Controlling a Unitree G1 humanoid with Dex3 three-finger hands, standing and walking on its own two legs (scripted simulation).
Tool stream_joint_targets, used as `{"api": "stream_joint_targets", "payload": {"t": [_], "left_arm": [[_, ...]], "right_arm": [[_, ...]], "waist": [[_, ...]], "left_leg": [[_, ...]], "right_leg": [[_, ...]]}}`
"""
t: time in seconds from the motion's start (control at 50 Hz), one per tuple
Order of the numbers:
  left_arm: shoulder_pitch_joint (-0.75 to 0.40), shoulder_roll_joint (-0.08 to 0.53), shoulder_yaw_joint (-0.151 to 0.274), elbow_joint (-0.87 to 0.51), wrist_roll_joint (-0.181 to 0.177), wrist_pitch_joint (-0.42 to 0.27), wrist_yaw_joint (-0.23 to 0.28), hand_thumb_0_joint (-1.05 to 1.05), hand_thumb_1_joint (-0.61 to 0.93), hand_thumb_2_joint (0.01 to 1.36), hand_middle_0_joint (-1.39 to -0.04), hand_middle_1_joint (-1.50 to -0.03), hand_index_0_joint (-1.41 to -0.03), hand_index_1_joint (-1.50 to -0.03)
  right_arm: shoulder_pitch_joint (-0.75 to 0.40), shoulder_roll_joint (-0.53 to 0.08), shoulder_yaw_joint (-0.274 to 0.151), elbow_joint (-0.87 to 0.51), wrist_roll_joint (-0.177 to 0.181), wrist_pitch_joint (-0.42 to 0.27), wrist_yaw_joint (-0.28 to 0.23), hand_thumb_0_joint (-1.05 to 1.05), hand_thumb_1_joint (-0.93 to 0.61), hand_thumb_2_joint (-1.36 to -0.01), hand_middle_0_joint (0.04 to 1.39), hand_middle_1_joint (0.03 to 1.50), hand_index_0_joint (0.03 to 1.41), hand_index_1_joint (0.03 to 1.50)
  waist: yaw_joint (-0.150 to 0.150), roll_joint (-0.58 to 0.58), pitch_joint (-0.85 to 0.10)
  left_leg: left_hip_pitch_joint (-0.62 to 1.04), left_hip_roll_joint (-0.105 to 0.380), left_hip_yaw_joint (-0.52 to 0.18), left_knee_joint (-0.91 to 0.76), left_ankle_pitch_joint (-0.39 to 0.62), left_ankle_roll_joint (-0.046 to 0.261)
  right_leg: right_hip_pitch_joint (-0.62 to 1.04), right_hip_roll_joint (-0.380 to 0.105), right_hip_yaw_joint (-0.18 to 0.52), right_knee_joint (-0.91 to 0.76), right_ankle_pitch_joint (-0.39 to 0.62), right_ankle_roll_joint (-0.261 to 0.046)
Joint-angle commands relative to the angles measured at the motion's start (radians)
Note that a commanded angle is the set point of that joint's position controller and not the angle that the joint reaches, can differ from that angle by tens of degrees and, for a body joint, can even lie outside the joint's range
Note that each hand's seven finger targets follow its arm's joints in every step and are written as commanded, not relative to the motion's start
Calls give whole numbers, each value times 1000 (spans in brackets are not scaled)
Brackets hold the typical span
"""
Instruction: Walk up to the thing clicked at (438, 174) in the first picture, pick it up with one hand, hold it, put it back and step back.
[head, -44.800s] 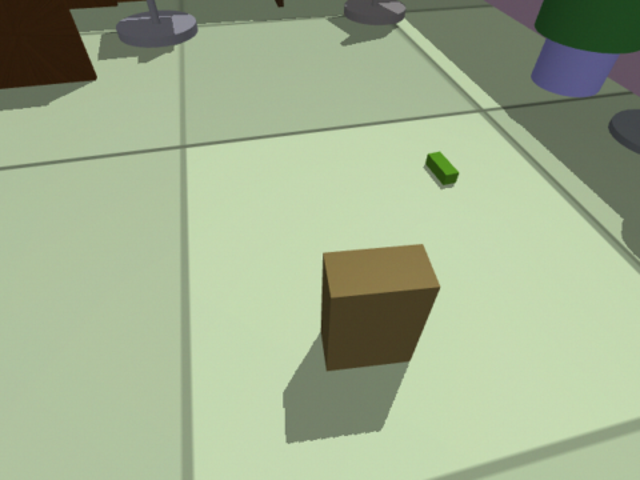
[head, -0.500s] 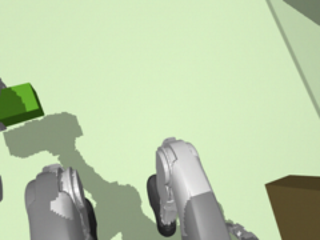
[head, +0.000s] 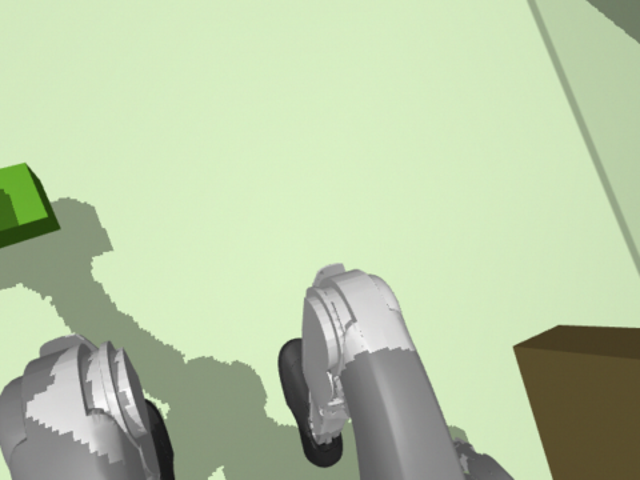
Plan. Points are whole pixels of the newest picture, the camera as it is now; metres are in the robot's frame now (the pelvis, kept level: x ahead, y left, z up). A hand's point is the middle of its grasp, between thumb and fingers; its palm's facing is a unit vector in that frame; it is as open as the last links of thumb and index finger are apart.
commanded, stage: rest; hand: left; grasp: from above
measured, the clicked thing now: out of the picture +0.46 +0.31 -0.24
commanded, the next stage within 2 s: open in 1.02 s
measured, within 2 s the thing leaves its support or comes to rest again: rests again in 0.80 s
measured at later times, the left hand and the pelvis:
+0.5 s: hand out of the picture +0.46 +0.31 -0.24, palm faces -0.43 -0.16 -0.89, open 10.2 cm; pelvis +0.00 +0.00 -0.01, yaw -3 degrees
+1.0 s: hand out of the picture +0.47 +0.30 -0.25, palm faces -0.42 -0.16 -0.89, open 10.2 cm; pelvis +0.00 +0.01 -0.01, yaw -4 degrees
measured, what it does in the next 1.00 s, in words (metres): stands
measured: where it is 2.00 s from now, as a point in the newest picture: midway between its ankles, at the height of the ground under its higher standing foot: (241, 456)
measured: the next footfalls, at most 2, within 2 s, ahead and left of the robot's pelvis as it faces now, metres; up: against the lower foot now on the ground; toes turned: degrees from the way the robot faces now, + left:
none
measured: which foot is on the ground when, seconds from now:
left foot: down 0.00-1.00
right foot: down 0.00-1.00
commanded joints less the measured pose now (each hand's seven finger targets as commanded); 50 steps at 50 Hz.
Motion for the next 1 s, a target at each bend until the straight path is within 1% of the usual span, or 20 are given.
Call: {"api": "stream_joint_targets", "payload": {"t": [0.0, 0.06, 0.12, 0.22, 0.24, 0.28, 0.3, 0.34, 0.4, 0.44, 0.48, 0.5, 0.56, 0.68, 0.72, 0.84, 0.86, 0.88, 0.94, 0.98], "left_arm": [[-332, 299, 11, -143, -25, 11, 67, 0, 569, 857, -968, -672, -960, -678], [-343, 304, 2, -90, -30, 15, 65, 0, 560, 851, -937, -715, -940, -711], [-319, 342, 17, -99, -47, 11, 60, 0, 571, 855, -949, -709, -950, -707], [-291, 329, 1, -55, -45, 1, 59, 0, 589, 835, -961, -704, -965, -699], [-342, 363, 19, -114, -41, -9, 61, 0, 602, 837, -966, -711, -972, -703], [-324, 409, 55, -87, -27, -14, 70, 0, 616, 859, -978, -721, -982, -716], [-345, 379, 25, -94, -20, -20, 68, 0, 634, 841, -985, -717, -993, -708], [-335, 446, 84, -81, -9, -29, 83, 0, 656, 857, -995, -732, -1004, -722], [-325, 436, 73, -71, 1, -39, 96, 0, 662, 864, -1000, -739, -1008, -730], [-357, 395, 23, -78, 0, -46, 98, 0, 659, 865, -994, -751, -1004, -738], [-318, 367, -7, -39, -3, -40, 101, 0, 647, 872, -983, -747, -991, -737], [-355, 402, 11, -58, -7, -45, 109, 0, 672, 872, -991, -762, -1005, -747], [-340, 424, 18, -64, -1, -40, 122, 0, 644, 881, -981, -755, -989, -745], [-367, 408, 0, -5, 1, -28, 145, 0, 607, 828, -948, -739, -961, -724], [-334, 392, -14, 28, -7, -21, 154, 0, 577, 837, -930, -731, -939, -720], [-360, 437, 1, 10, -6, -10, 162, 0, 562, 857, -924, -751, -931, -742], [-343, 409, -16, 37, -12, -4, 160, 0, 551, 838, -912, -743, -921, -732], [-351, 448, 19, 21, -18, -7, 165, 0, 568, 837, -911, -760, -925, -743], [-355, 430, -6, 25, -19, -1, 157, 0, 560, 837, -914, -759, -926, -745], [-339, 482, 28, 11, -24, -2, 162, 0, 538, 852, -909, -747, -914, -741]], "right_arm": [[239, -276, -70, 15, -2, -6, 3, 0, -885, -892, 201, 300, 201, 300], [242, -287, -58, 17, -8, -19, 11, 0, -885, -892, 201, 300, 201, 300], [235, -293, -52, 14, -2, -23, 13, 0, -886, -892, 201, 300, 201, 300], [216, -298, -35, 5, -6, -29, 20, 0, -887, -893, 201, 300, 201, 300], [223, -310, -36, -7, -10, -35, 21, 0, -887, -893, 201, 300, 201, 300], [228, -323, -34, -4, -19, -37, 23, 0, -887, -893, 201, 300, 201, 300], [216, -318, -28, -17, -19, -40, 26, 0, -886, -892, 201, 300, 201, 300], [233, -335, -28, -4, -30, -40, 26, 0, -885, -892, 201, 300, 201, 300], [215, -329, -22, -9, -36, -44, 28, 0, -886, -894, 201, 300, 201, 300], [194, -320, -8, -16, -41, -53, 34, 0, -887, -894, 201, 300, 201, 300], [186, -324, -7, -4, -40, -58, 34, 0, -885, -894, 201, 300, 201, 300], [186, -337, -9, -11, -44, -65, 34, 0, -883, -892, 201, 300, 201, 300], [185, -347, -4, -12, -45, -70, 38, 0, -884, -893, 201, 300, 201, 300], [170, -355, 13, -20, -52, -87, 53, 0, -887, -895, 201, 300, 201, 300], [167, -348, 25, -11, -48, -88, 54, 0, -885, -894, 201, 300, 201, 300], [165, -359, 34, -30, -52, -108, 61, 0, -889, -896, 201, 300, 201, 300], [173, -357, 40, -20, -50, -110, 64, 0, -890, -896, 201, 300, 201, 300], [172, -369, 34, -28, -53, -115, 66, 0, -888, -895, 201, 300, 201, 300], [157, -365, 43, -40, -52, -124, 71, 0, -891, -897, 201, 300, 201, 300], [165, -377, 45, -37, -51, -123, 67, 0, -891, -898, 201, 300, 201, 300]], "waist": [[-17, 426, -741], [-43, 386, -710], [-24, 390, -728], [-31, 402, -699], [-53, 419, -707], [-55, 439, -702], [-60, 431, -689], [-66, 437, -655], [-63, 455, -655], [-85, 461, -652], [-70, 472, -633], [-85, 472, -626], [-72, 481, -643], [-104, 473, -594], [-87, 468, -581], [-102, 464, -600], [-105, 469, -587], [-111, 473, -593], [-115, 479, -581], [-101, 479, -603]], "left_leg": [[555, -10, 86, -235, 240, 12], [538, -10, 80, -209, 253, 15], [532, -7, 75, -211, 267, 16], [533, -4, 65, -212, 259, 9], [558, -3, 63, -196, 291, 7], [572, -1, 57, -196, 302, 2], [562, -2, 56, -190, 288, 3], [548, -1, 54, -188, 276, 2], [539, 1, 55, -183, 249, 3], [540, 2, 52, -180, 227, 5], [548, 3, 45, -193, 217, 0], [553, 6, 39, -189, 206, -1], [565, 7, 33, -194, 228, -3], [562, 13, 16, -193, 230, -7], [541, 12, 24, -193, 219, -3], [545, 16, 29, -173, 246, 1], [550, 16, 23, -182, 255, -4], [562, 18, 14, -183, 260, -6], [557, 21, 9, -181, 245, -5], [546, 18, 13, -183, 255, -3]], "right_leg": [[384, 52, -93, -211, 275, -61], [383, 51, -100, -203, 293, -56], [419, 55, -100, -205, 304, -55], [414, 61, -114, -196, 292, -58], [412, 58, -118, -185, 321, -57], [417, 59, -124, -177, 330, -58], [400, 59, -125, -178, 317, -58], [398, 59, -132, -181, 302, -59], [401, 64, -130, -184, 287, -61], [397, 67, -135, -184, 279, -58], [367, 69, -144, -183, 257, -59], [354, 67, -151, -177, 253, -58], [374, 70, -153, -176, 270, -58], [343, 71, -166, -160, 281, -55], [354, 75, -160, -176, 271, -55], [397, 79, -156, -181, 304, -50], [391, 76, -159, -172, 305, -52], [386, 75, -167, -165, 309, -50], [386, 79, -168, -168, 299, -51], [420, 80, -165, -180, 308, -51]]}}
